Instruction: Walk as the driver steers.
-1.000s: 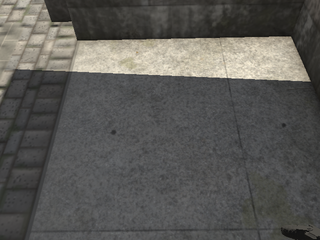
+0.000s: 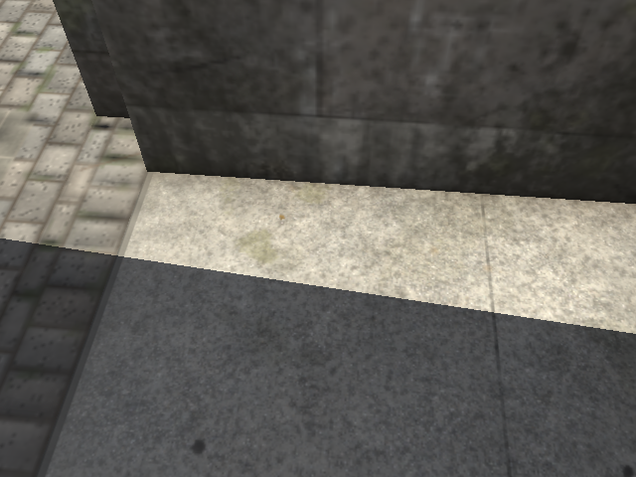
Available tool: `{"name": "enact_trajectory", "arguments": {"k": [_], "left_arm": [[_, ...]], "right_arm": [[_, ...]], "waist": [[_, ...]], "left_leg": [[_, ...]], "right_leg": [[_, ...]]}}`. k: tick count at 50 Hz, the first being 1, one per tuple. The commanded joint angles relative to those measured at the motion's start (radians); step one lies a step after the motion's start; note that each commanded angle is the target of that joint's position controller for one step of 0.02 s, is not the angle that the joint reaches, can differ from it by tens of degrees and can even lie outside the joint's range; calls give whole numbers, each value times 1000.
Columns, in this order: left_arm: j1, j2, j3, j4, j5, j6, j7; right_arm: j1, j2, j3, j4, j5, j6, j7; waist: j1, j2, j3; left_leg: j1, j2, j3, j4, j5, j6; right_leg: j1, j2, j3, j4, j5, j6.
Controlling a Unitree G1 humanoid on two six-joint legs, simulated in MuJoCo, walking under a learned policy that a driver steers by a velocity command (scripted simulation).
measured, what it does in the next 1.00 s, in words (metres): walks ahead, turning left: left foot, then right foot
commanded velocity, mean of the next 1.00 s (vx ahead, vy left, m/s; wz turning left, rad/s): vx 0.04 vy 0.00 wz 0.33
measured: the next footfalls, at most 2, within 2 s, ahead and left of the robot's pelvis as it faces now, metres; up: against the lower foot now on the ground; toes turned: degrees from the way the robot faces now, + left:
left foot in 0.12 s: +0.20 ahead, +0.12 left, +0.00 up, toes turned +5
right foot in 0.56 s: +0.20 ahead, -0.11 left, +0.00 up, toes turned +20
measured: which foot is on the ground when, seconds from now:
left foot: up 0.00-0.10, down 0.12-0.56, up 0.58-0.82, down 0.84-1.00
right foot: down 0.00-0.12, up 0.14-0.54, down 0.56-1.00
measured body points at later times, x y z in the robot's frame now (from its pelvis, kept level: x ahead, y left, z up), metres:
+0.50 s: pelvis +0.10 +0.01 -0.01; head +0.13 +0.02 +0.44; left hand +0.18 +0.31 -0.12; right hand +0.33 -0.22 -0.09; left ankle +0.16 +0.12 -0.74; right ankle +0.16 -0.13 -0.72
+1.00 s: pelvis +0.10 +0.00 -0.01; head +0.11 +0.00 +0.44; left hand +0.14 +0.28 -0.13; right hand +0.31 -0.21 -0.12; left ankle +0.04 +0.12 -0.74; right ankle +0.16 -0.12 -0.74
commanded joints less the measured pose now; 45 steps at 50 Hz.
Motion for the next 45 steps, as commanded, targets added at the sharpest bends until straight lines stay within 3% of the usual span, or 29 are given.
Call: {"name": "enact_trajectory", "arguments": {"k": [1,3,5,6,7,8,9,10,11,12,13,15,19,24,27,28,29,30,31,33,34,37,39,41,42,43,44,45], "left_arm": [[-74,173,43,-64,-19,5,15],[-83,187,50,-60,-35,22,18],[-95,179,51,-61,-47,35,24],[-33,158,44,-56,-27,36,20],[24,77,16,-86,32,31,9],[36,101,7,-92,17,26,-5],[-36,153,20,-95,-17,30,-12],[-83,145,19,-107,-20,36,-6],[-103,138,20,-100,-8,46,5],[-110,146,24,-105,-2,56,14],[-102,140,23,-105,-2,64,14],[-82,114,17,-95,-4,67,17],[-104,99,10,-93,-5,70,17],[-101,106,13,-95,-9,62,2],[-44,96,15,-79,1,48,-15],[-36,143,22,-89,23,46,-15],[-63,219,35,-89,41,48,-11],[-96,179,27,-109,53,43,-8],[-124,161,22,-122,42,37,-2],[-145,148,19,-120,6,33,6],[-140,127,11,-113,-2,33,6],[-121,103,3,-95,-1,49,1],[-71,124,8,-77,-1,61,0],[-59,127,5,-65,-17,64,-3],[-30,120,2,-54,-18,56,-5],[-20,108,-5,-55,-2,40,-12],[12,97,-6,-54,7,24,-21],[-45,108,-9,-44,12,21,-23]], "right_arm": [[10,-53,-15,-85,-4,0,25],[10,-77,-27,-107,-8,7,33],[110,-110,-50,-94,-10,5,30],[184,-189,-78,-83,-12,2,12],[187,-290,-94,-105,-18,6,-13],[180,-261,-77,-142,-31,-1,-7],[133,-210,-67,-161,-23,-5,1],[81,-175,-58,-162,-6,-6,-3],[42,-147,-49,-164,7,1,-9],[9,-137,-44,-170,6,10,-18],[-7,-141,-45,-180,-7,17,-23],[-7,-152,-52,-188,-18,23,-33],[-5,-172,-63,-195,-9,34,-51],[-4,-141,-49,-192,-17,49,-45],[8,-114,-34,-178,-7,58,-44],[41,-82,-24,-171,-13,55,-43],[55,-66,-22,-191,-12,46,-42],[10,-124,-37,-197,-22,33,-43],[-9,-160,-53,-188,-15,31,-42],[31,-130,-54,-148,-14,45,-47],[42,-96,-45,-136,-14,50,-48],[14,-15,-11,-134,-8,50,-42],[-13,-18,-8,-134,2,48,-39],[30,-33,-13,-101,3,48,-39],[32,-59,-15,-97,-6,49,-41],[38,-109,-22,-105,-16,51,-49],[35,-154,-35,-83,-19,53,-49],[31,-94,-26,-86,-22,50,-39]], "waist": [[-33,-112,-92],[-45,-117,-89],[-100,-88,-131],[-118,34,-188],[-54,295,-250],[-76,240,-452],[-104,100,-411],[-84,33,-318],[-66,-23,-249],[-42,-1,-213],[-25,33,-199],[-21,59,-205],[-39,73,-216],[-61,118,-195],[-29,100,-171],[-44,3,-151],[-95,-237,-105],[-54,-291,-94],[-49,-241,-83],[-60,-179,-86],[-60,-165,-89],[-42,-200,-119],[-12,-233,-135],[-36,-217,-128],[-28,-191,-130],[-15,-110,-158],[30,37,-172],[-20,23,-169]], "left_leg": [[132,1,11,-83,13,26],[146,-18,33,-112,-83,55],[298,-83,78,-233,-48,103],[473,-60,-9,-295,317,149],[735,189,-356,-239,830,310],[838,309,-628,-317,623,470],[784,263,-549,-356,455,428],[693,212,-464,-369,302,364],[594,174,-415,-392,192,316],[497,141,-382,-415,124,291],[434,109,-361,-432,98,275],[404,84,-340,-436,112,271],[368,62,-368,-443,-67,256],[353,64,-409,-427,-200,231],[306,17,-382,-367,-248,169],[243,-45,-320,-268,-330,112],[153,-190,-135,-131,-431,53],[183,-165,-125,33,-505,14],[175,-157,-143,158,-492,-2],[133,-151,-149,266,-449,-35],[135,-140,-154,275,-433,-48],[242,-96,-56,45,-411,-69],[314,-95,-21,-121,-387,-69],[431,-102,0,-382,-168,-45],[504,-78,-40,-427,-74,-22],[595,-6,-107,-378,120,6],[579,4,-112,-288,124,57],[515,-12,-107,-297,8,74]], "right_leg": [[8,-292,53,-7,592,-136],[37,-312,56,74,608,-118],[19,-262,20,284,657,-68],[-70,-175,-9,498,502,-1],[-410,-24,-14,850,-310,86],[-525,54,219,1059,-505,98],[-566,7,285,1083,-429,81],[-591,-23,281,1032,-344,71],[-582,-51,279,955,-289,74],[-530,-61,280,879,-249,75],[-474,-46,264,826,-218,77],[-425,-21,253,716,-200,91],[-366,-5,269,566,-131,108],[-289,-17,246,430,-118,87],[-135,-21,211,168,12,32],[-87,-145,332,79,25,-14],[-129,-295,530,3,77,-127],[-223,-389,648,-47,91,-224],[-214,-363,617,-35,113,-229],[-140,-298,515,12,199,-182],[-113,-279,477,35,281,-174],[-66,-202,362,83,395,-144],[-31,-206,371,107,431,-154],[-46,-192,370,129,412,-130],[-80,-187,378,123,365,-93],[-141,-165,352,144,293,-45],[-156,-91,269,132,174,0],[-111,-64,230,157,95,38]]}}
Velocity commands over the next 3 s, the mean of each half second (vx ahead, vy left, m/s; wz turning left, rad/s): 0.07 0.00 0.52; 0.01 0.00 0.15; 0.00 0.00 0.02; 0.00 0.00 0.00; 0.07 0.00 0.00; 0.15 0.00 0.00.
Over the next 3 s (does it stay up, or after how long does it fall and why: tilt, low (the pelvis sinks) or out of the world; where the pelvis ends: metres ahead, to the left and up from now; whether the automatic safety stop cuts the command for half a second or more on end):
stays up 0.23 0.04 -0.01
